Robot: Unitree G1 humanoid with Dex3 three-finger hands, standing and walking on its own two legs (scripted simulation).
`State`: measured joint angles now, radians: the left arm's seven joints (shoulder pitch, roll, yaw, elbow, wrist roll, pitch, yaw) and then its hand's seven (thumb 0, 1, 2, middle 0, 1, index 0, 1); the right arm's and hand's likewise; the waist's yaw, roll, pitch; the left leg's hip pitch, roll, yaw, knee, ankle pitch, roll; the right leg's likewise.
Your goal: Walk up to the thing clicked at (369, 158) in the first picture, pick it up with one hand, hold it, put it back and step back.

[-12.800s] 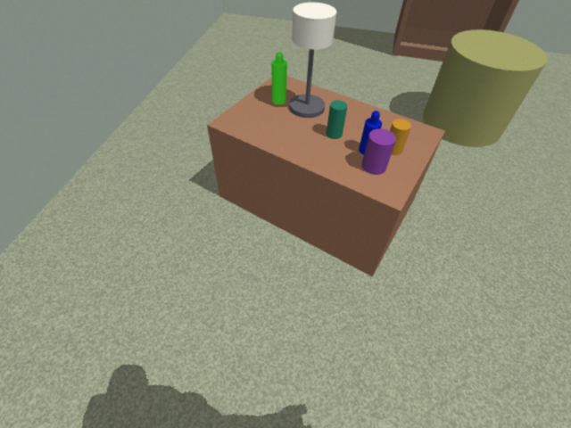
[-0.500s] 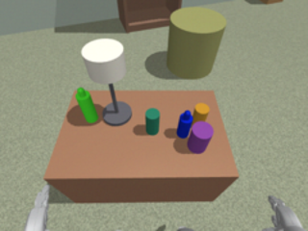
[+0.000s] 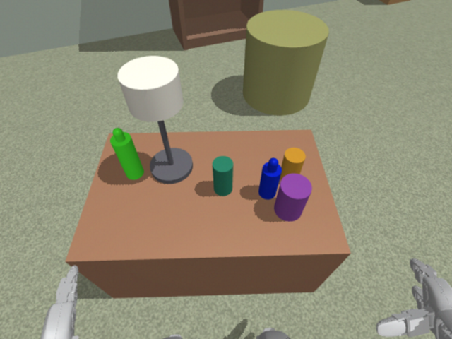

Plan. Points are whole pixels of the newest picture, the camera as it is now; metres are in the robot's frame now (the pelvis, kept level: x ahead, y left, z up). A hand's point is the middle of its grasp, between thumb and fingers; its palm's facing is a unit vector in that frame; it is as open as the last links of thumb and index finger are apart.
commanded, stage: go down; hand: right
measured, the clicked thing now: (291, 198) +0.52 -0.20 -0.23
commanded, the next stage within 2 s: approach in 1.16 s
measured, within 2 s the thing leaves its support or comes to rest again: neither
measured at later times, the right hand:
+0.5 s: hand (419, 211) +0.32 -0.36 +0.03, palm faces +0.23 +0.96 -0.14, open 17.5 cm
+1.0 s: hand (426, 175) +0.38 -0.38 +0.06, palm faces +0.24 +0.97 -0.07, open 17.6 cm
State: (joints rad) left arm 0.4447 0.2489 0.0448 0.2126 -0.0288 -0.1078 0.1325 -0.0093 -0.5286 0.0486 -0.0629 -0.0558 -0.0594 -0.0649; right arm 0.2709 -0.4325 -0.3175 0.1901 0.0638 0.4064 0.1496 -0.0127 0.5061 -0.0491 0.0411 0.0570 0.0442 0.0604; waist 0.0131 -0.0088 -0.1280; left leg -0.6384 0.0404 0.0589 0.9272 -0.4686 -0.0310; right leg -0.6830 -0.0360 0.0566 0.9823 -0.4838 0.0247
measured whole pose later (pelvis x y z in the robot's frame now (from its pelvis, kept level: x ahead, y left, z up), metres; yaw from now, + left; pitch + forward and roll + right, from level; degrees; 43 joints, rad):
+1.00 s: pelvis -0.01 +0.00 +0.00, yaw +2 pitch +16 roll +3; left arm 0.33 0.28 -0.03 0.38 0.02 -0.17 0.11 -0.01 -0.52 0.05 -0.06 -0.05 -0.06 -0.06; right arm -0.53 -0.82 -0.65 1.14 0.12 -0.17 0.49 -0.02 0.57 -0.04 0.04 0.05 0.04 0.06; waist 0.10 0.02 -0.10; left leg -0.73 0.02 0.05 0.86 -0.40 -0.03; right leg -0.77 -0.06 0.05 0.94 -0.44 0.02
